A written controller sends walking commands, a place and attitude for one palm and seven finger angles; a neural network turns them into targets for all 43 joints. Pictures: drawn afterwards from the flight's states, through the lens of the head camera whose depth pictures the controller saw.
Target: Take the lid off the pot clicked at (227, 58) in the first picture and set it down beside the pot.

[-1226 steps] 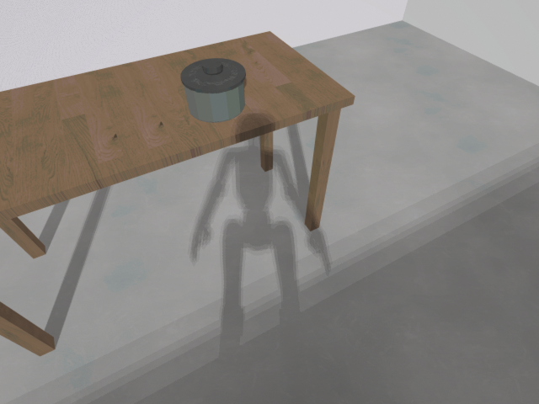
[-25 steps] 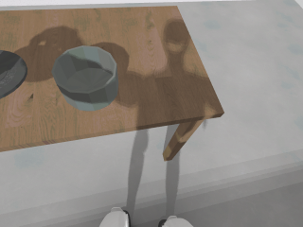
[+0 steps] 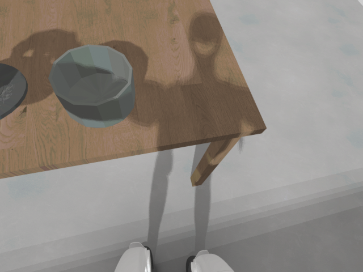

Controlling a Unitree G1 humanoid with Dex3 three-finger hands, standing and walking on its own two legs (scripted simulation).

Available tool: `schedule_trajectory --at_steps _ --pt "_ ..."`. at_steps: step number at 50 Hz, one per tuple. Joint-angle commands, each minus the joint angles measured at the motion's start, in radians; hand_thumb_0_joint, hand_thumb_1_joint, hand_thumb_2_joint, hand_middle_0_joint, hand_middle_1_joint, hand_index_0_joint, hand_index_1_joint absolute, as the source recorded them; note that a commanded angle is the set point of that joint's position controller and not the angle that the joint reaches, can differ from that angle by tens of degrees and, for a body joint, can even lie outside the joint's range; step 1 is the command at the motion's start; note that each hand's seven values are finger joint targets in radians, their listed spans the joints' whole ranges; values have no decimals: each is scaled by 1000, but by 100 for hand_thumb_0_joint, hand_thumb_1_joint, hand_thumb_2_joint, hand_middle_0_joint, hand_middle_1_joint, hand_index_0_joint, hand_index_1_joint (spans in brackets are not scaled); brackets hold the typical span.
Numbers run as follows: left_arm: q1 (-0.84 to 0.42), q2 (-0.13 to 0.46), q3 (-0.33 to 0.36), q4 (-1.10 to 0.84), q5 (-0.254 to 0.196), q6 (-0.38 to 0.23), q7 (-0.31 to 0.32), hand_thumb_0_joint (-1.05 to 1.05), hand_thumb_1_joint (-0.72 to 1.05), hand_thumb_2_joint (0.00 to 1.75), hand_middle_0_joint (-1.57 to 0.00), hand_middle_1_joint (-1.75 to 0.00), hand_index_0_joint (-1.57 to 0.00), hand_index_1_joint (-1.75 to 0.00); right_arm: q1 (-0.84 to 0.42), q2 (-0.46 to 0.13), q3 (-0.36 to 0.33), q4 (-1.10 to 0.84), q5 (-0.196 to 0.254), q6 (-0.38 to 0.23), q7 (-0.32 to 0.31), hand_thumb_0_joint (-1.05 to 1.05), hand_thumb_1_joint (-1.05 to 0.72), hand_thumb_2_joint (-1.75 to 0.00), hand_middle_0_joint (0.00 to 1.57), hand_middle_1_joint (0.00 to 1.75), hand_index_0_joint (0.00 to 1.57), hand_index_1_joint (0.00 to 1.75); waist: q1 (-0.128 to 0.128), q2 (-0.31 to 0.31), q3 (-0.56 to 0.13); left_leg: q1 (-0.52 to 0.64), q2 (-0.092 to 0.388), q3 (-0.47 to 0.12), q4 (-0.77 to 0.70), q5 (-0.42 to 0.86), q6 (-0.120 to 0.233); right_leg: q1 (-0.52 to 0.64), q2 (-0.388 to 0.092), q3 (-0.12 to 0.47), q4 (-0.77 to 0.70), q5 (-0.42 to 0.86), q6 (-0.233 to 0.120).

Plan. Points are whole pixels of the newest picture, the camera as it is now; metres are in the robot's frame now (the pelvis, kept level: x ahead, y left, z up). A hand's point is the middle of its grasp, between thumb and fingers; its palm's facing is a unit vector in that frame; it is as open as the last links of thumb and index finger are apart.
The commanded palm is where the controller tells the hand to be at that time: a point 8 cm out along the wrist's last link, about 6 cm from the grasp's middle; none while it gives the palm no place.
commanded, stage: lower the lid onto the table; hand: left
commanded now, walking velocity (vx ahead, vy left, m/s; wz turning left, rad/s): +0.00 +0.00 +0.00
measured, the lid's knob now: out of the picture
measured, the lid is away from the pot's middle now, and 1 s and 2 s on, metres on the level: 0.23 0.23 0.22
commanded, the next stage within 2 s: open the fingers wide in 0.76 s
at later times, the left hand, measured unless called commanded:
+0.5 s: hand out of the picture +0.48 +0.38 +0.06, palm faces -0.48 -0.17 -0.86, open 8.4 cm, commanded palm +0.54 +0.38 +0.12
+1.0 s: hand out of the picture +0.45 +0.38 +0.03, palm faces -0.46 -0.18 -0.87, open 8.4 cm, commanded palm +0.50 +0.37 +0.10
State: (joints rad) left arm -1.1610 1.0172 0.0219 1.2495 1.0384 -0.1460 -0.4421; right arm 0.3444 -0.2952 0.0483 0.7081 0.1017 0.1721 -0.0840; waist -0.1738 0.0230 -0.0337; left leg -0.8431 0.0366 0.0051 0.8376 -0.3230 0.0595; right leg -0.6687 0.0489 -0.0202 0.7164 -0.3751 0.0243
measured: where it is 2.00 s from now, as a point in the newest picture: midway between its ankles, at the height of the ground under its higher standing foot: outside the picture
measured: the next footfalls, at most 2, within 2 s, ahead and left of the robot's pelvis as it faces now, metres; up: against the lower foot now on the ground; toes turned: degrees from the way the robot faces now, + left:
none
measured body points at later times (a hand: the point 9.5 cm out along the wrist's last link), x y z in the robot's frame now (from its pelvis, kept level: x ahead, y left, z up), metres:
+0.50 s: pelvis +0.00 +0.00 -0.01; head +0.15 +0.04 +0.41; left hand +0.50 +0.38 +0.11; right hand -0.02 -0.28 -0.11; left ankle +0.04 +0.08 -0.70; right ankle -0.03 -0.15 -0.70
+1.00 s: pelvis -0.01 +0.00 -0.02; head +0.14 +0.04 +0.41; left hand +0.47 +0.39 +0.08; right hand -0.02 -0.27 -0.12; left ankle +0.04 +0.08 -0.70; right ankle -0.03 -0.15 -0.70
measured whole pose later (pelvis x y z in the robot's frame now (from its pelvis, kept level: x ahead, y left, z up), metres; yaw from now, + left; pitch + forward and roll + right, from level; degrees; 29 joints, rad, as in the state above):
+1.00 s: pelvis -0.01 +0.00 -0.02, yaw +0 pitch +21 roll -6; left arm -0.99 0.98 0.13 1.13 1.03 -0.18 -0.37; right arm 0.33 -0.28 0.04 0.67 0.08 0.23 -0.06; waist -0.16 0.03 -0.05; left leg -0.97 0.04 -0.01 0.94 -0.35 0.06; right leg -0.78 0.06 -0.03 0.82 -0.41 0.03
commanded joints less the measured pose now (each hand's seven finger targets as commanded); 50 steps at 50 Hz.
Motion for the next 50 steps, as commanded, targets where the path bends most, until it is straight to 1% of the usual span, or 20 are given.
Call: schedule_trajectory --at_steps 1,4,7,10,18,20,22,24,28,29,31,33,35,41,42,43,44,45,48,50 --pt "-452 380 84 -223 -18 -19 57 0 58 94 -84 -112 -80 -109 178 -216 -67 -19 -10 -10 -21 0 -90 -90 20 30 20 30 -1 243 -529 648 -22 -78 -29 434 -4 -112 61 -32 -71 223 -48" --pt "-467 330 46 -263 -11 -26 64 0 58 94 -84 -112 -80 -109 172 -210 -65 -17 -11 -12 -19 0 -90 -90 20 30 20 30 2 309 -516 683 -15 -90 -31 472 -15 -164 65 -39 -63 201 -55" --pt "-424 351 67 -193 -4 -13 71 0 58 94 -84 -112 -80 -109 177 -214 -62 -20 -13 -9 -19 0 -90 -90 20 30 20 30 -7 229 -476 615 -18 -87 -23 401 -8 -156 65 -39 -63 189 -50" --pt "-439 356 69 -228 -10 -13 69 0 58 94 -84 -112 -80 -109 188 -216 -67 -21 -14 -6 -18 0 -90 -90 20 30 20 30 -4 256 -548 651 -21 -84 -7 467 -9 -146 65 -34 -50 220 -49" --pt "-418 393 86 -190 -5 -13 74 0 58 94 -84 -112 -80 -109 175 -210 -55 -29 -12 -4 -22 0 -90 -90 20 30 20 30 -15 222 -509 547 -30 -66 15 382 5 -132 66 -29 -34 221 -46" --pt "-438 432 115 -247 2 -23 81 0 58 94 -84 -112 -80 -109 181 -215 -58 -26 -17 0 -22 0 -90 -90 20 30 20 30 1 287 -568 604 -23 -76 25 461 -4 -143 66 -30 -22 230 -49" --pt "-438 402 101 -245 11 -25 87 0 58 94 -84 -112 -80 -109 183 -207 -61 -24 -19 0 -20 0 -90 -90 20 30 20 30 -5 323 -572 637 -19 -83 36 512 -11 -178 69 -34 -20 230 -51" --pt "-397 367 83 -217 2 -29 83 0 58 94 -84 -112 -80 -109 176 -201 -53 -32 -17 -3 -20 0 -90 -90 20 30 20 30 -9 275 -543 618 -18 -85 40 537 -9 -189 73 -43 -9 230 -49" --pt "-392 384 90 -183 5 -9 86 0 58 94 -84 -112 -80 -109 176 -207 -52 -37 -18 7 -20 0 -90 -90 20 30 20 30 -19 240 -512 548 -22 -82 40 431 -2 -183 70 -41 -6 211 -48" --pt "-409 358 77 -242 0 -18 85 0 58 94 -84 -112 -80 -109 173 -204 -54 -37 -20 6 -20 0 -90 -90 20 30 20 30 -10 285 -548 597 -18 -85 43 503 -6 -197 70 -44 3 223 -51" --pt "-414 400 112 -248 14 -20 90 0 58 94 -84 -112 -80 -109 189 -208 -63 -31 -27 14 -16 0 -90 -90 20 30 20 30 -5 315 -594 654 -12 -103 57 559 -20 -223 73 -45 3 215 -51" --pt "-391 378 105 -221 1 -22 82 0 58 94 -84 -112 -80 -109 183 -207 -62 -31 -25 15 -17 0 -90 -90 20 30 20 30 -19 267 -566 620 -12 -100 63 519 -12 -224 73 -46 3 210 -47" --pt "-402 408 133 -259 -5 -30 85 0 58 94 -84 -112 -80 -109 190 -211 -65 -29 -30 18 -16 0 -90 -90 20 30 20 30 -8 286 -607 646 -12 -103 67 553 -14 -221 73 -45 11 215 -47" --pt "-377 365 97 -220 14 -31 102 0 58 94 -84 -112 -80 -109 178 -203 -57 -33 -29 23 -16 0 -90 -90 20 30 20 30 -16 297 -536 606 -11 -112 66 482 -18 -277 75 -50 18 164 -55" --pt "-381 376 107 -235 14 -30 106 0 58 94 -84 -112 -80 -109 178 -204 -57 -33 -31 24 -15 0 -90 -90 20 30 20 30 -13 303 -538 604 -10 -115 63 472 -19 -277 75 -51 17 159 -55" --pt "-164 328 154 -295 -4 -34 104 0 58 94 -84 -112 -80 -109 177 -186 -74 -84 -30 26 6 0 -90 -90 20 30 20 30 62 335 -615 672 -24 -117 48 571 -36 -225 77 -61 24 185 -69" --pt "-140 348 189 -364 -14 -59 105 0 57 92 -82 -111 -79 -109 167 -194 -78 -87 -37 31 11 0 -90 -90 20 30 20 30 70 346 -667 738 -16 -121 56 678 -51 -233 80 -65 32 203 -74" --pt "-143 382 214 -358 -12 -66 106 0 56 91 -81 -111 -77 -109 163 -198 -80 -82 -41 40 12 0 -90 -90 20 30 20 30 68 350 -674 746 -16 -124 70 702 -54 -242 80 -59 33 208 -71" --pt "-320 368 185 -356 -42 -32 116 0 52 86 -76 -110 -73 -108 145 -207 -82 -59 -38 53 10 0 -90 -90 20 30 20 30 6 241 -575 607 -21 -108 38 422 -8 -211 70 -41 -5 163 -53" --pt "-349 349 156 -342 -28 -29 138 0 50 84 -74 -110 -71 -108 156 -210 -80 -46 -35 42 3 0 -90 -90 20 30 20 30 2 274 -539 626 -18 -129 10 356 -12 -248 66 -44 -14 117 -59"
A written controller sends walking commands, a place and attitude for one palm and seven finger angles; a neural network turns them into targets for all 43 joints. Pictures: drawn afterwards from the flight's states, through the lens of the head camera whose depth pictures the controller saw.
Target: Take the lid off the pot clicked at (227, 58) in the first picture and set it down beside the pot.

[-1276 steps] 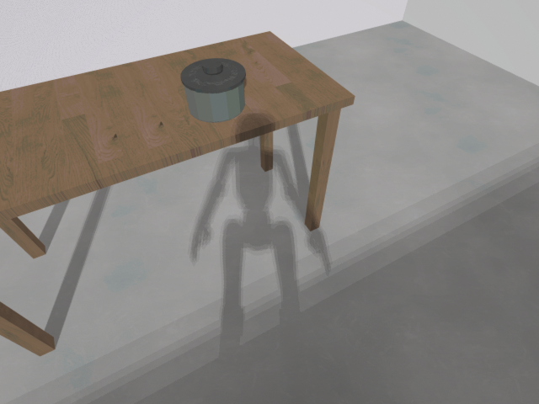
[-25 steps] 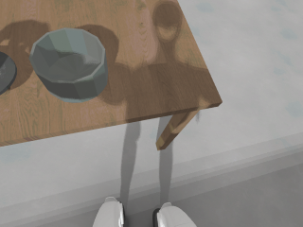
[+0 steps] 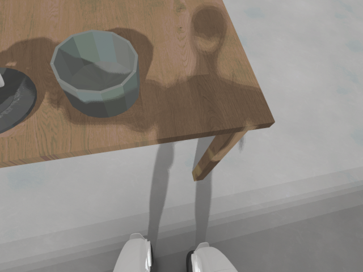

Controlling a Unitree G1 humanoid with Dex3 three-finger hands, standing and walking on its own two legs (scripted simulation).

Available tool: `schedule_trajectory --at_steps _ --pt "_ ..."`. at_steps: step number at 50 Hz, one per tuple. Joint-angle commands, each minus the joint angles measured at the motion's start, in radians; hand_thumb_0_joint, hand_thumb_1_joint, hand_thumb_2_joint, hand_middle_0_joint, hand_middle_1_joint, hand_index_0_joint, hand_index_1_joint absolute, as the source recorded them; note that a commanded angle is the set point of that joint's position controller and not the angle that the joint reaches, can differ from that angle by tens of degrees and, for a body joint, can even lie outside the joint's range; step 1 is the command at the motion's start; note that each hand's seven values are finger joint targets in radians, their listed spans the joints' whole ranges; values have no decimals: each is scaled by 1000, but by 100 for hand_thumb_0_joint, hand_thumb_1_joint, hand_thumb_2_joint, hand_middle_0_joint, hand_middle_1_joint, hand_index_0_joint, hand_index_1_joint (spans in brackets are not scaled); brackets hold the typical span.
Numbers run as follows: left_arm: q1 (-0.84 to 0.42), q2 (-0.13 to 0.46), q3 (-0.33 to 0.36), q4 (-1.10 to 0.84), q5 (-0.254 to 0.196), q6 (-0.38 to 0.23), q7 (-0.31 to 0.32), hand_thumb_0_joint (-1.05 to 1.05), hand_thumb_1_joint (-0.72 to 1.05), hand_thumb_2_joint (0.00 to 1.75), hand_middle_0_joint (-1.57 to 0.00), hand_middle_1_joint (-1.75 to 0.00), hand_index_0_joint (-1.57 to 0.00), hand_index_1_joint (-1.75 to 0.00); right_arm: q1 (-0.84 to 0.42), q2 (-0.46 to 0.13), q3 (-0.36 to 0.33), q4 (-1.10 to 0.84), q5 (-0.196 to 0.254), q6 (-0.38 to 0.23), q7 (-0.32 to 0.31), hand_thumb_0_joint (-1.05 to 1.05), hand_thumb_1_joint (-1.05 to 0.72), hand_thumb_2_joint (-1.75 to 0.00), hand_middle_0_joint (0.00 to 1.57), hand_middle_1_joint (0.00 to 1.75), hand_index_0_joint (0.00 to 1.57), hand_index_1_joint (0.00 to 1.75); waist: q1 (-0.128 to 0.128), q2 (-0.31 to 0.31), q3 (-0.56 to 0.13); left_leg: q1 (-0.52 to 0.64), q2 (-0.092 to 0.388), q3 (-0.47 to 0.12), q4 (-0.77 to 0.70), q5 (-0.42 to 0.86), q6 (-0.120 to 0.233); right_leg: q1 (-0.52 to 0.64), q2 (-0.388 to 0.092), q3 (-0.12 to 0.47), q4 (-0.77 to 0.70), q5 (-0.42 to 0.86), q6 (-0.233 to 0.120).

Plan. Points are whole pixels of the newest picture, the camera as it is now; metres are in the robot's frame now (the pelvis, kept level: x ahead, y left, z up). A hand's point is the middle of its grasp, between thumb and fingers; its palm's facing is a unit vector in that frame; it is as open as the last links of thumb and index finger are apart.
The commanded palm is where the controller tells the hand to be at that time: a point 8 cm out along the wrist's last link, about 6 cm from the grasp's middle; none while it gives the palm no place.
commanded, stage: open the fingers wide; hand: left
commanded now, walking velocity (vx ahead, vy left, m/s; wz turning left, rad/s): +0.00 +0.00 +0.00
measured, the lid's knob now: out of the picture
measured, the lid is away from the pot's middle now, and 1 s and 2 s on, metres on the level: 0.23 0.22 0.22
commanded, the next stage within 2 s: raise the empty hand in 0.96 s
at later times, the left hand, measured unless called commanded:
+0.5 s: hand out of the picture +0.47 +0.37 +0.06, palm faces -0.46 -0.15 -0.88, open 8.8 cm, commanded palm +0.52 +0.37 +0.11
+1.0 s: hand out of the picture +0.47 +0.38 +0.06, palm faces -0.46 -0.18 -0.87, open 10.9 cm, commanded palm +0.51 +0.37 +0.11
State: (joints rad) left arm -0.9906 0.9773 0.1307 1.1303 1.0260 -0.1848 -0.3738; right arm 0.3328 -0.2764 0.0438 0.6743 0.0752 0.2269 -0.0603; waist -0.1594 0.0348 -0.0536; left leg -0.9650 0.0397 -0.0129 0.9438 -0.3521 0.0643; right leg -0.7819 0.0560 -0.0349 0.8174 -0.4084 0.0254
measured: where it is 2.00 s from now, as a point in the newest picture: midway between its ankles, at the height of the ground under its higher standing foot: outside the picture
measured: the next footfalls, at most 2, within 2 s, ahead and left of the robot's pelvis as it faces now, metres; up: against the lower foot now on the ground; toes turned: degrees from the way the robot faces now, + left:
none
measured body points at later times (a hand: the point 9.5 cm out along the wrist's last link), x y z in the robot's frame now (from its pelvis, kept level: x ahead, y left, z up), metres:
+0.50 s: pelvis +0.00 -0.01 +0.00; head +0.14 +0.03 +0.43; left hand +0.49 +0.37 +0.11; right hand +0.00 -0.29 -0.10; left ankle +0.04 +0.07 -0.68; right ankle -0.02 -0.15 -0.68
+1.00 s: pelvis +0.01 -0.01 +0.00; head +0.16 +0.03 +0.42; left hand +0.49 +0.39 +0.11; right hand +0.01 -0.29 -0.11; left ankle +0.04 +0.07 -0.68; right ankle -0.02 -0.15 -0.68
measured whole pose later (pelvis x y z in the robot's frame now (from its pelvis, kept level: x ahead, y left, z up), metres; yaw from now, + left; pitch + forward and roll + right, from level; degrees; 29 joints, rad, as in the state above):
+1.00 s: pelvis +0.01 -0.01 +0.00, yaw +0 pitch +22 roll -6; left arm -1.01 1.01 0.13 1.16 1.03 -0.19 -0.37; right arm 0.32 -0.28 0.05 0.67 0.09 0.22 -0.07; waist -0.16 0.03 -0.05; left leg -0.95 0.04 -0.01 0.94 -0.37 0.06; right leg -0.77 0.06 -0.03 0.82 -0.43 0.02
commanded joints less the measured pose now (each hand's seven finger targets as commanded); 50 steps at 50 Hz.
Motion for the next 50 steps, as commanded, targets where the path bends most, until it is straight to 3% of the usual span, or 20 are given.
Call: schedule_trajectory --at_steps 1,6,9,12,16,18,20,23,25,28,30,33,35,38,40,42,45,46,48,50 --pt "-489 368 33 -197 -3 12 81 0 49 82 -72 -109 -69 -108 166 -225 -74 -9 -7 -19 -24 0 -90 -90 20 30 20 30 -12 265 -486 751 -16 -125 -107 364 -24 -159 59 -37 -115 129 -66" --pt "-478 298 -35 -145 4 19 90 0 43 76 -65 -108 -63 -106 148 -223 -65 -3 -4 -36 -31 0 -90 -90 20 30 20 30 -22 256 -430 713 -18 -127 -133 238 -23 -169 54 -34 -122 97 -70" --pt "-512 272 -53 -196 -21 16 74 0 39 73 -61 -106 -59 -105 148 -220 -68 -5 -2 -51 -37 0 -90 -90 20 30 20 30 -24 254 -471 746 -18 -129 -141 254 -18 -147 50 -35 -123 109 -70" --pt "-516 306 -37 -162 -28 16 66 0 35 70 -57 -105 -55 -104 149 -224 -66 -1 2 -56 -46 0 -90 -90 20 30 20 30 -32 202 -470 703 -22 -122 -134 207 -9 -128 49 -27 -127 109 -62" --pt "-525 325 -28 -168 -15 -2 80 0 30 64 -52 -104 -50 -103 149 -224 -62 9 1 -67 -53 0 -90 -90 20 30 20 30 -20 254 -470 719 -17 -125 -136 220 -18 -148 49 -29 -119 105 -69" --pt "-495 335 -23 -126 -9 5 89 0 28 61 -49 -104 -47 -103 147 -221 -55 1 5 -69 -55 0 -90 -90 20 30 20 30 -22 216 -451 664 -27 -105 -123 212 -7 -121 51 -23 -119 118 -66" --pt "-470 380 8 -106 -2 4 95 0 26 58 -46 -103 -45 -102 150 -220 -49 -8 5 -68 -58 0 -90 -90 20 30 20 30 -10 205 -475 641 -34 -83 -106 265 -4 -82 52 -21 -110 149 -65" --pt "-476 321 -47 -82 -3 35 91 0 21 56 -42 -101 -41 -101 152 -221 -50 -9 8 -60 -52 0 -90 -90 20 30 20 30 -26 198 -435 599 -36 -72 -107 252 -5 -83 50 -20 -110 162 -63" --pt "-479 347 -24 -114 5 29 81 0 18 55 -40 -100 -39 -100 166 -223 -55 -8 4 -57 -49 0 -90 -90 20 30 20 30 -14 243 -497 676 -34 -77 -91 364 -12 -92 54 -21 -101 194 -63" --pt "-472 386 4 -106 0 35 63 0 13 54 -36 -98 -36 -98 170 -221 -57 -10 5 -49 -49 0 -90 -90 20 30 20 30 -19 198 -519 645 -39 -62 -75 378 -2 -47 56 -18 -99 230 -56" --pt "-483 395 13 -138 -7 23 52 0 10 52 -34 -97 -34 -97 176 -223 -60 -8 4 -46 -49 0 -90 -90 20 30 20 30 -14 225 -555 683 -37 -64 -64 447 -5 -54 56 -16 -93 253 -53" --pt "-420 401 23 -80 -9 23 42 0 6 49 -30 -95 -30 -95 176 -218 -54 -16 7 -41 -47 0 -90 -90 20 30 20 30 -19 153 -504 611 -44 -49 -51 435 5 -29 60 -17 -85 282 -50" --pt "-428 436 51 -143 -4 7 43 0 7 49 -30 -96 -30 -96 180 -219 -59 -20 5 -33 -42 0 -90 -90 20 30 20 30 6 225 -565 667 -45 -45 -37 538 -2 -23 61 -10 -75 323 -52" --pt "-391 384 14 -88 -1 12 40 0 7 48 -30 -96 -30 -96 172 -214 -55 -23 7 -26 -36 0 -90 -90 20 30 20 30 -13 198 -483 621 -45 -44 -41 473 -1 -54 64 -15 -80 285 -52" --pt "-409 440 60 -145 -2 1 45 0 7 48 -30 -96 -30 -96 178 -223 -60 -23 5 -19 -35 0 -90 -90 20 30 20 30 3 231 -535 670 -40 -50 -41 530 -4 -46 61 -12 -77 302 -53" --pt "-415 434 67 -180 -8 -3 43 0 7 48 -30 -96 -30 -96 182 -219 -68 -26 2 -15 -31 0 -90 -90 20 30 20 30 6 252 -578 720 -36 -58 -36 597 -7 -48 63 -15 -79 321 -53" --pt "-388 428 79 -165 -11 -11 46 0 7 47 -29 -96 -29 -96 183 -222 -71 -25 0 -9 -28 0 -90 -90 20 30 20 30 8 244 -561 754 -31 -74 -39 628 -18 -84 65 -23 -81 288 -54" --pt "-384 374 37 -129 -12 -3 44 0 7 47 -29 -96 -29 -96 175 -219 -69 -24 1 -11 -26 0 -90 -90 20 30 20 30 -9 223 -514 726 -30 -71 -43 586 -14 -102 66 -26 -87 274 -54" --pt "-365 405 65 -130 -15 1 49 0 7 47 -29 -96 -29 -96 174 -221 -69 -29 3 -7 -26 0 -90 -90 20 30 20 30 -3 192 -510 692 -35 -64 -49 541 -7 -66 63 -21 -89 282 -52" --pt "-391 403 62 -185 -9 -10 53 0 7 47 -29 -96 -29 -96 176 -222 -74 -27 0 -4 -24 0 -90 -90 20 30 20 30 12 261 -562 768 -31 -77 -51 624 -24 -88 64 -23 -85 279 -58"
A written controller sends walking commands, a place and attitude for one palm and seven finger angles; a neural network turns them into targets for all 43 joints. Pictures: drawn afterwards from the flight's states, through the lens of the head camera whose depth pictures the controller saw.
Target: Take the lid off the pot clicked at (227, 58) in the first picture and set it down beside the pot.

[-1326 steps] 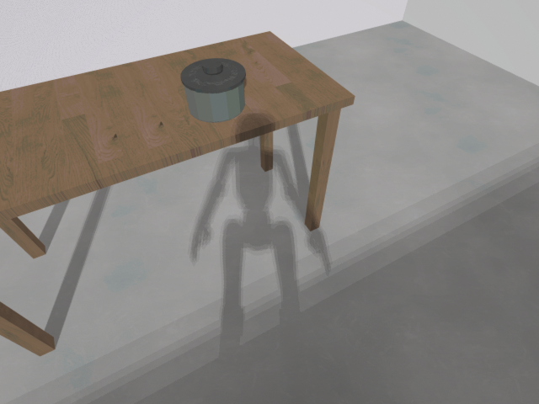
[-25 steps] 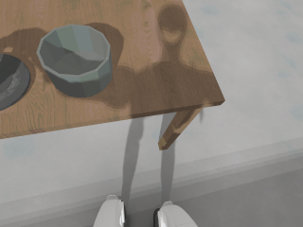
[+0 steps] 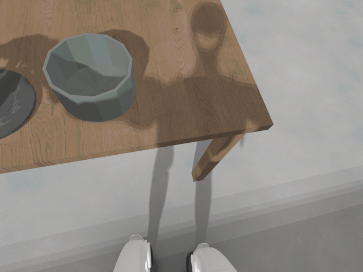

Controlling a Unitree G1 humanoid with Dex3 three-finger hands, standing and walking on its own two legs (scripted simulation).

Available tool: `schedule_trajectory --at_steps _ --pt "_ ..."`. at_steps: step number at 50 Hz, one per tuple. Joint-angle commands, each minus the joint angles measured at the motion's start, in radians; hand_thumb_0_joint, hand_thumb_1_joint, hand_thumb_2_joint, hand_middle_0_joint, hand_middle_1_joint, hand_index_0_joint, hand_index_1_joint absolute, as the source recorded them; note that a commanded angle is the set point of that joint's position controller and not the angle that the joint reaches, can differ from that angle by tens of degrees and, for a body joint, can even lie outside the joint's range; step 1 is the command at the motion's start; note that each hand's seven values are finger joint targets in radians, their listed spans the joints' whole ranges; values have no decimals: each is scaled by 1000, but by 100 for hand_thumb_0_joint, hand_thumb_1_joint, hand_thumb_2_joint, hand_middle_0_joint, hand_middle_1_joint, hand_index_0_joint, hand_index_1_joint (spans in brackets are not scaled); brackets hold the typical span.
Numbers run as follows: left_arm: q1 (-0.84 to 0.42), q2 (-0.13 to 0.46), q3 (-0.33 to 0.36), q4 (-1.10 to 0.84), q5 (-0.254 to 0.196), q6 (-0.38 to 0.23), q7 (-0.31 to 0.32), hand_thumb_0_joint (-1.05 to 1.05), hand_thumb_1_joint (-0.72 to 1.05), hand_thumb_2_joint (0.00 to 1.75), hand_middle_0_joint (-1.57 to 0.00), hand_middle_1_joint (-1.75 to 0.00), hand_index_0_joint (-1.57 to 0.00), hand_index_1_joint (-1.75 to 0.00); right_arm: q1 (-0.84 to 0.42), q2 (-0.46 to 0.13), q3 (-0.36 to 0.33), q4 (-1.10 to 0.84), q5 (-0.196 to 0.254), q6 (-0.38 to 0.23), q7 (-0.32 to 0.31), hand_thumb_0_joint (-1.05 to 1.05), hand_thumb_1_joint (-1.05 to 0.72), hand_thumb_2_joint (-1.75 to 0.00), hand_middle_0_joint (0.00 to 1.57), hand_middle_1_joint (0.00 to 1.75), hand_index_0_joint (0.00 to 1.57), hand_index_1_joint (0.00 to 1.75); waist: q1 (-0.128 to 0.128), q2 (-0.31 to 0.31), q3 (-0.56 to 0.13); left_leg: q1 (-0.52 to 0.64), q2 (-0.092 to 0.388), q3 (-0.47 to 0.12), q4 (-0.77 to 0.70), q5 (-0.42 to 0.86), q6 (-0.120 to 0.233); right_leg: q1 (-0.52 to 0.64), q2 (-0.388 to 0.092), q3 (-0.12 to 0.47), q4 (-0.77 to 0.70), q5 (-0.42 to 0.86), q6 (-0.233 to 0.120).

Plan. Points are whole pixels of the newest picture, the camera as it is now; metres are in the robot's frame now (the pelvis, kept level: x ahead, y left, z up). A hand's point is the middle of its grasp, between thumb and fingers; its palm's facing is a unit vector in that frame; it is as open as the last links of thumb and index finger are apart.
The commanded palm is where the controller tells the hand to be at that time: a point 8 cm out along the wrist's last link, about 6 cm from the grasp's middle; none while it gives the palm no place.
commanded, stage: raise the empty hand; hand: left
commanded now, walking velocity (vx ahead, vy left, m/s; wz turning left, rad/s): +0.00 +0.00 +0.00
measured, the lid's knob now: out of the picture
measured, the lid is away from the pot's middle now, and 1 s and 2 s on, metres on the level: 0.22 0.22 0.22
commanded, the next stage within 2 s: draw the hand back to the body in 1.36 s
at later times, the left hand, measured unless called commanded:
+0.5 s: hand out of the picture +0.45 +0.38 +0.10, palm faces -0.44 -0.18 -0.88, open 11.0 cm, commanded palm +0.50 +0.38 +0.16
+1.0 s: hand out of the picture +0.46 +0.40 +0.14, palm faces -0.40 -0.20 -0.89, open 11.0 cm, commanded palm +0.49 +0.39 +0.21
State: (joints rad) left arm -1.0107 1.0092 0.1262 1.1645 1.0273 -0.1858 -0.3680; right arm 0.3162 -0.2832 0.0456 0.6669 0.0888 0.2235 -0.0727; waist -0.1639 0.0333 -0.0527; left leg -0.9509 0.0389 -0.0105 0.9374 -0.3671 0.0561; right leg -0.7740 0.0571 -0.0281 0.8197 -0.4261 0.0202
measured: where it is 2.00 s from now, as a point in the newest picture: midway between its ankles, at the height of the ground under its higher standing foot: outside the picture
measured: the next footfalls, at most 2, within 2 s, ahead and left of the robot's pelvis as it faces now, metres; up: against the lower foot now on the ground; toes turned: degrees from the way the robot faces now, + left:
none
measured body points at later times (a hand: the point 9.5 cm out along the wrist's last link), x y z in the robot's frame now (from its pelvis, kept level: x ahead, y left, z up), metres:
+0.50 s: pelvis -0.01 +0.00 +0.01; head +0.11 +0.03 +0.44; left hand +0.47 +0.39 +0.15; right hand -0.01 -0.28 -0.10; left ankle +0.03 +0.08 -0.69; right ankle -0.03 -0.15 -0.69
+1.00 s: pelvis +0.01 +0.01 +0.02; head +0.12 +0.04 +0.45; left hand +0.48 +0.40 +0.19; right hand +0.00 -0.27 -0.09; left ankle +0.03 +0.08 -0.69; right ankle -0.03 -0.15 -0.69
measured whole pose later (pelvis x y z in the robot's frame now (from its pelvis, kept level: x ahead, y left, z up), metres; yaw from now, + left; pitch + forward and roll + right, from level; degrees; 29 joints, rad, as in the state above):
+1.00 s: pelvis +0.01 +0.01 +0.02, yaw +0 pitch +17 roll -5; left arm -1.12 1.03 0.05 1.19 1.01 -0.13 -0.46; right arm 0.35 -0.29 0.04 0.69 0.11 0.21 -0.07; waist -0.15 0.03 -0.06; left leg -0.79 0.03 0.00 0.82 -0.33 0.07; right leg -0.61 0.05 -0.01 0.68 -0.38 0.03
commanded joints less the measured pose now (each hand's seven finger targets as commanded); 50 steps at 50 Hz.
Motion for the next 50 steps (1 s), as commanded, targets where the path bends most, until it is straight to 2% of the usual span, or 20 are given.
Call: schedule_trajectory --at_steps 1,3,5,9,11,13,17,20,21,23,25,26,28,30,33,40,42,45,48,50 --pt "-372 304 17 -199 -11 -2 46 0 7 47 -29 -96 -29 -96 185 -211 -78 -16 -13 -2 -10 0 -90 -90 20 30 20 30 0 263 -526 760 -25 -86 -48 615 -20 -132 64 -35 -96 266 -55" --pt "-379 313 24 -187 -18 5 48 0 7 47 -29 -96 -29 -96 179 -217 -75 -11 -12 -2 -10 0 -90 -90 20 30 20 30 -9 211 -485 704 -26 -81 -62 503 -6 -114 61 -31 -107 242 -51" --pt "-419 367 61 -245 -22 -5 50 0 7 47 -29 -96 -29 -96 184 -221 -79 -15 -14 -3 -15 0 -90 -90 20 30 20 30 9 238 -553 751 -28 -89 -69 535 -9 -94 58 -28 -107 248 -52" --pt "-447 358 60 -281 -28 -11 53 0 7 47 -29 -96 -29 -96 173 -211 -78 -11 -13 -15 -18 0 -90 -90 20 30 20 30 16 273 -573 794 -25 -92 -80 555 -13 -81 60 -34 -116 241 -58" --pt "-407 325 26 -159 -17 9 59 0 7 47 -29 -96 -29 -96 168 -212 -72 -8 -8 -15 -20 0 -90 -90 20 30 20 30 -4 211 -479 722 -28 -92 -91 452 -10 -98 59 -35 -127 205 -56" --pt "-444 296 -12 -160 -16 30 61 0 7 47 -29 -96 -29 -96 160 -214 -68 -5 -5 -18 -17 0 -90 -90 20 30 20 30 -8 217 -431 677 -32 -88 -122 330 -5 -84 56 -32 -143 175 -57" --pt "-481 305 -19 -199 -9 39 53 0 7 47 -29 -96 -29 -96 163 -214 -71 -6 -4 -26 -20 0 -90 -90 20 30 20 30 7 248 -483 734 -30 -99 -139 357 -14 -65 53 -31 -153 182 -61" --pt "-482 282 -41 -158 -27 43 28 0 7 47 -29 -96 -29 -96 164 -216 -67 -4 -1 -34 -26 0 -90 -90 20 30 20 30 -7 194 -451 710 -34 -88 -146 324 -1 -46 52 -29 -166 188 -54" --pt "-465 251 -72 -99 -32 54 21 0 7 47 -29 -96 -29 -96 163 -212 -62 -5 4 -39 -28 0 -90 -90 20 30 20 30 -24 151 -389 656 -38 -78 -153 253 7 -43 52 -30 -173 166 -53" --pt "-484 292 -59 -100 -36 58 12 0 7 47 -29 -96 -29 -96 163 -217 -55 -6 9 -42 -33 0 -90 -90 20 30 20 30 -21 116 -377 590 -44 -64 -168 193 15 10 47 -22 -180 165 -49" --pt "-533 354 -23 -179 -21 37 14 0 7 47 -29 -96 -29 -96 170 -219 -61 -2 7 -42 -35 0 -90 -90 20 30 20 30 5 195 -463 668 -41 -69 -165 256 9 16 47 -17 -174 190 -53" --pt "-537 326 -46 -171 -16 36 14 0 7 47 -29 -96 -29 -96 173 -214 -60 1 6 -45 -36 0 -90 -90 20 30 20 30 -1 234 -460 695 -37 -70 -161 287 4 -4 50 -23 -172 194 -59" --pt "-529 300 -58 -151 -18 35 6 0 7 47 -29 -96 -29 -96 175 -213 -62 9 6 -48 -34 0 -90 -90 20 30 20 30 -8 227 -425 696 -31 -71 -167 278 3 -16 51 -24 -185 191 -57" --pt "-507 368 -2 -144 -15 26 5 0 7 47 -29 -96 -29 -96 180 -218 -62 3 7 -46 -37 0 -90 -90 20 30 20 30 10 204 -458 703 -37 -68 -156 341 3 12 53 -21 -179 222 -55" --pt "-503 331 -37 -100 -20 45 -4 0 7 47 -29 -96 -29 -96 180 -212 -59 0 11 -43 -33 0 -90 -90 20 30 20 30 -2 164 -417 648 -45 -52 -166 312 9 43 52 -23 -187 238 -52" --pt "-541 370 -2 -188 -14 37 -25 0 7 47 -29 -96 -29 -96 198 -221 -77 4 8 -34 -23 0 -90 -90 20 30 20 30 20 233 -524 807 -33 -67 -153 528 -9 32 59 -26 -194 288 -49" --pt "-514 352 -11 -159 -28 43 -39 0 7 47 -29 -96 -29 -96 195 -219 -75 2 12 -31 -22 0 -90 -90 20 30 20 30 13 187 -487 771 -36 -58 -153 529 -1 51 60 -27 -199 313 -46" --pt "-514 363 -2 -184 -26 40 -47 0 7 47 -29 -96 -29 -96 195 -219 -78 -1 12 -26 -17 0 -90 -90 20 30 20 30 26 232 -505 827 -36 -57 -149 623 -11 45 62 -29 -202 331 -48" --pt "-484 329 -32 -132 -28 55 -54 0 7 47 -29 -96 -29 -96 185 -215 -73 -7 17 -25 -14 0 -90 -90 20 30 20 30 15 182 -418 760 -41 -47 -167 523 -1 54 62 -31 -215 308 -48" --pt "-535 380 6 -221 -28 43 -57 0 7 47 -29 -96 -29 -96 181 -223 -79 -8 12 -20 -12 0 -90 -90 20 30 20 30 39 238 -498 831 -36 -58 -170 599 -14 72 59 -30 -214 323 -51"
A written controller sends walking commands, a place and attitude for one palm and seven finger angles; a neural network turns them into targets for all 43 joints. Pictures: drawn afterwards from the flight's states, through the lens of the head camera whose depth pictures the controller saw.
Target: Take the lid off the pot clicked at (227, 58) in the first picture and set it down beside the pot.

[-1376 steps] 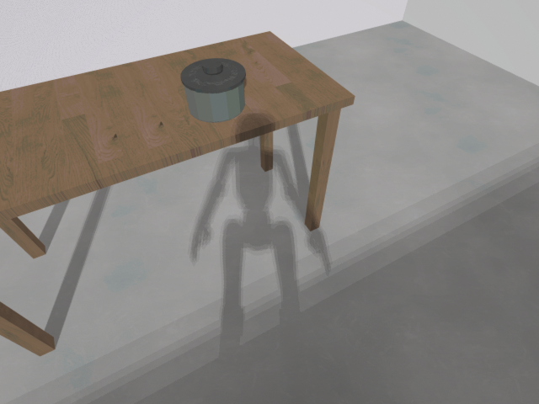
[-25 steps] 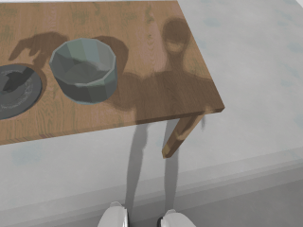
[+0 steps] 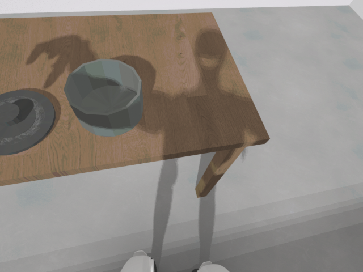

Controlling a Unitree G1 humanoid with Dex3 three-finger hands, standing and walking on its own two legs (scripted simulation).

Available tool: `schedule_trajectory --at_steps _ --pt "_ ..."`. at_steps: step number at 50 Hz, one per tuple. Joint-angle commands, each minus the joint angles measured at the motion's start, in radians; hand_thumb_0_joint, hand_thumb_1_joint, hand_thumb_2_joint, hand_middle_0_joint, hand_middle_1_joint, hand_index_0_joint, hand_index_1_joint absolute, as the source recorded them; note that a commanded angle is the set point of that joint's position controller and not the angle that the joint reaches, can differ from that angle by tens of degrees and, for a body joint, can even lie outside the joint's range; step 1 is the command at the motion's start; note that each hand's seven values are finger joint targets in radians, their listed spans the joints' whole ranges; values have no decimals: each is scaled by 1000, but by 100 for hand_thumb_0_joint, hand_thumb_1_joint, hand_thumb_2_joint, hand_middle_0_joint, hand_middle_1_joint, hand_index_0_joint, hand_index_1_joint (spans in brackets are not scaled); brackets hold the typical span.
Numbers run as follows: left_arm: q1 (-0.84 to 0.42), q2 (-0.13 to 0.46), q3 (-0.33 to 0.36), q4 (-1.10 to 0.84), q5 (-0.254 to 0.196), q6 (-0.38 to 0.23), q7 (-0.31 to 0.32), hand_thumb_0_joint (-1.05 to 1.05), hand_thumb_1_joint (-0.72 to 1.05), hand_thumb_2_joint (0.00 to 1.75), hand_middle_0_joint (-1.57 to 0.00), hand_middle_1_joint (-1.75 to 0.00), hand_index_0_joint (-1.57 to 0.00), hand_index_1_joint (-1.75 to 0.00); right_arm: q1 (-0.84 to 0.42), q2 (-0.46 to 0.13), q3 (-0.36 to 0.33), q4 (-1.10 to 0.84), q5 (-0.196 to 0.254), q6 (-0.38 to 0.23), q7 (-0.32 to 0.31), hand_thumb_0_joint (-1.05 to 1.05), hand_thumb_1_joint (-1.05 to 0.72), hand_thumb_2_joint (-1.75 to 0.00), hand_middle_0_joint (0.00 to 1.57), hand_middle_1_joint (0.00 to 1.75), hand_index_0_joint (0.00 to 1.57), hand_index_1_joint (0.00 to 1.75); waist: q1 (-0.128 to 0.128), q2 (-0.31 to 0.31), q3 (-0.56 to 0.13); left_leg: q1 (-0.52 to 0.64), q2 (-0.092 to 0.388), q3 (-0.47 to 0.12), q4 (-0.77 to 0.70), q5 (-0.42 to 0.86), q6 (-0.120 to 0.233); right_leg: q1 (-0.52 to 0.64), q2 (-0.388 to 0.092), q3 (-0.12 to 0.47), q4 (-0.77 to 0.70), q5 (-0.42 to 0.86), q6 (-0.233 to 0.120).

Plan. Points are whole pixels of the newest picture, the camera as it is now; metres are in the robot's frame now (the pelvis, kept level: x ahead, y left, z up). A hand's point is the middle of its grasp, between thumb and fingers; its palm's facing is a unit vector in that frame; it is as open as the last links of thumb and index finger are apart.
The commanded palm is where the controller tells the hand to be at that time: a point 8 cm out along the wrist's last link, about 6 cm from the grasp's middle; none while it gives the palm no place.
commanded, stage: raise the empty hand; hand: left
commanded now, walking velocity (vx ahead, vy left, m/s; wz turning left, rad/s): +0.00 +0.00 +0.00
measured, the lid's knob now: (8, 114) +0.47 +0.37 +0.00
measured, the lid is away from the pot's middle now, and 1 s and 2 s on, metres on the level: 0.22 0.22 0.22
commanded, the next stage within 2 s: draw the hand back to the body in 0.36 s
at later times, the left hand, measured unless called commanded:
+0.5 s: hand out of the picture +0.44 +0.38 +0.16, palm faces -0.40 -0.17 -0.90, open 11.0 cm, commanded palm +0.48 +0.37 +0.22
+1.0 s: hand out of the picture +0.41 +0.34 +0.16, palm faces -0.17 -0.42 -0.89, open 11.0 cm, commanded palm +0.39 +0.35 +0.22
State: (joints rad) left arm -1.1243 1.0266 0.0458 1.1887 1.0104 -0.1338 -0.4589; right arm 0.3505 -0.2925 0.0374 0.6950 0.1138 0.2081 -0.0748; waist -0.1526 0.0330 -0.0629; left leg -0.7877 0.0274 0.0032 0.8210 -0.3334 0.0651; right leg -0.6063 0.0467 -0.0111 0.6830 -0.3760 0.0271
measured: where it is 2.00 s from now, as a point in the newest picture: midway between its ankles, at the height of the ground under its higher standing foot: outside the picture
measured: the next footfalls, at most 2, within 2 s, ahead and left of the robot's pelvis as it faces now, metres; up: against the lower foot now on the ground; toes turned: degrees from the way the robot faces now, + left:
none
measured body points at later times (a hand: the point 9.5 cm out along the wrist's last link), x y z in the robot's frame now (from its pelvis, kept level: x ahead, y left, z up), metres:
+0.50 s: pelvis -0.01 +0.00 +0.01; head +0.08 +0.03 +0.45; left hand +0.46 +0.39 +0.21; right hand +0.00 -0.29 -0.10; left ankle +0.03 +0.07 -0.71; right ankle -0.03 -0.15 -0.70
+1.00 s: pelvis -0.01 -0.01 +0.02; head +0.06 +0.00 +0.47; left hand +0.42 +0.36 +0.21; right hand +0.06 -0.28 -0.10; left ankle +0.03 +0.07 -0.70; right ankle -0.03 -0.15 -0.70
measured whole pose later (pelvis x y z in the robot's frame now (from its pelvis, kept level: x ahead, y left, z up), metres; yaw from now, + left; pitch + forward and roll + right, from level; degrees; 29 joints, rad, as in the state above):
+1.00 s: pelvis -0.01 -0.01 +0.02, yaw +1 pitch +9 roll -3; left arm -0.85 0.86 0.14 0.96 0.66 -0.09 -0.38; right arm 0.30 -0.28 0.00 0.63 0.11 0.22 -0.04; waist -0.07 0.05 -0.02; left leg -0.55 0.00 0.01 0.64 -0.25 0.05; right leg -0.39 0.02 0.00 0.56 -0.32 0.01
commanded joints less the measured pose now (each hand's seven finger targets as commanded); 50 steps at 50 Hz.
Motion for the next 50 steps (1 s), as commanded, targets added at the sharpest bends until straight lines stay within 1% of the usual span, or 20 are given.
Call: schedule_trajectory --at_steps 1,3,5,6,8,18,20,21,24,25,28,31,35,37,40,46,47,48,49,50 --pt "-419 335 65 -238 -12 -5 33 0 7 47 -29 -96 -29 -96 143 -206 -70 -41 -11 -5 -10 0 -90 -90 20 30 20 30 22 257 -479 682 -23 -71 -53 582 -25 -107 70 -49 -82 269 -61" --pt "-427 290 43 -250 -25 -3 23 0 7 47 -29 -96 -29 -96 140 -204 -78 -38 -12 -4 -7 0 -90 -90 20 30 20 30 12 243 -471 705 -19 -74 -58 586 -25 -118 70 -51 -98 261 -57" --pt "-438 332 81 -264 -31 -9 18 0 7 47 -29 -96 -29 -96 134 -211 -78 -36 -14 -2 -7 0 -90 -90 20 30 20 30 25 227 -484 718 -17 -82 -64 597 -27 -108 69 -50 -100 257 -56" --pt "-428 264 23 -224 -35 1 14 0 7 47 -29 -96 -29 -96 131 -205 -77 -36 -11 -5 -8 0 -90 -90 20 30 20 30 7 209 -440 696 -19 -80 -72 563 -25 -120 70 -55 -105 245 -59" --pt "-413 261 18 -169 -39 14 12 0 7 47 -29 -96 -29 -96 126 -208 -71 -34 -7 -6 -8 0 -90 -90 20 30 20 30 1 133 -374 617 -27 -69 -100 415 -9 -88 65 -52 -121 220 -55" --pt "-496 244 -36 -150 -31 23 6 0 7 47 -29 -96 -29 -96 111 -213 -63 -19 -3 -24 -16 0 -90 -90 20 30 20 30 -3 148 -345 592 -29 -68 -155 252 -5 -50 54 -45 -147 183 -61" --pt "-557 284 -4 -255 -24 8 11 0 7 47 -29 -96 -29 -96 113 -217 -71 -14 -11 -24 -15 0 -90 -90 20 30 20 30 16 234 -435 682 -22 -76 -147 351 -14 -52 55 -42 -144 203 -64" --pt "-551 248 -32 -242 -18 8 12 0 7 47 -29 -96 -29 -96 115 -210 -71 -15 -12 -27 -14 0 -90 -90 20 30 20 30 13 257 -431 701 -23 -84 -145 374 -20 -73 58 -45 -147 197 -67" --pt "-484 204 -38 -200 -33 -1 6 0 7 47 -29 -96 -29 -96 114 -206 -69 -15 -9 -35 -13 0 -90 -90 20 30 20 30 15 168 -372 670 -22 -86 -158 355 -17 -70 63 -55 -148 189 -66" --pt "-486 242 -4 -217 -34 4 9 0 7 47 -29 -96 -29 -96 112 -217 -76 -13 -13 -28 -11 0 -90 -90 20 30 20 30 21 188 -402 671 -24 -80 -156 351 -17 -55 58 -48 -150 197 -65" --pt "-420 210 -13 -203 -36 11 11 0 7 47 -29 -96 -29 -96 109 -208 -77 -29 -11 -22 -3 0 -90 -90 20 30 20 30 27 148 -377 633 -35 -69 -166 340 -15 -25 58 -52 -152 210 -69" --pt "-395 222 12 -249 -27 13 24 0 7 47 -29 -96 -29 -96 101 -201 -83 -47 -13 -14 3 0 -90 -90 20 30 20 30 43 167 -401 670 -38 -71 -165 403 -17 -17 59 -51 -150 225 -72" --pt "-333 326 132 -333 -41 4 40 0 7 47 -29 -96 -29 -96 81 -200 -89 -76 -17 -4 8 0 -90 -90 20 30 20 30 69 164 -471 693 -45 -61 -160 478 -9 52 53 -45 -147 272 -70" --pt "-260 260 97 -274 -58 18 36 0 7 47 -29 -96 -29 -96 65 -191 -88 -85 -14 0 12 0 -90 -90 20 30 20 30 55 103 -374 631 -49 -49 -177 408 -1 55 54 -50 -161 261 -67" --pt "-246 265 105 -363 -52 26 49 0 7 47 -29 -96 -29 -96 41 -188 -91 -102 -17 8 19 0 -90 -90 20 30 20 30 70 162 -394 664 -50 -45 -190 421 0 70 49 -45 -162 255 -71" --pt "-118 226 134 -447 -98 35 39 0 7 47 -29 -96 -29 -96 -13 -170 -94 -129 -17 20 28 0 -90 -90 20 30 20 30 73 113 -380 681 -53 -47 -200 450 12 115 43 -48 -182 285 -68" --pt "-80 201 122 -440 -114 41 34 0 7 47 -29 -96 -29 -96 -22 -168 -94 -133 -15 20 29 0 -90 -90 20 30 20 30 68 95 -349 661 -54 -39 -207 419 15 127 42 -45 -188 281 -66" --pt "-165 14 271 -428 -679 27 198 0 7 47 -29 -96 -29 -96 59 -129 -81 -189 -14 -29 26 0 -90 -90 20 30 20 30 64 106 -208 757 21 -92 -306 199 -49 24 19 -44 -219 187 -97" --pt "-157 -39 206 -482 -748 1 274 0 7 47 -29 -96 -29 -96 3 -147 -58 -171 -20 -56 14 0 -90 -90 20 30 20 30 80 100 -221 805 39 -162 -365 133 -56 40 26 -36 -239 138 -102" --pt "-87 -75 202 -493 -770 6 322 0 7 47 -29 -96 -29 -96 -23 -144 -60 -174 -20 -66 5 0 -90 -90 20 30 20 30 75 97 -225 824 50 -174 -385 44 -52 38 29 -29 -246 105 -94"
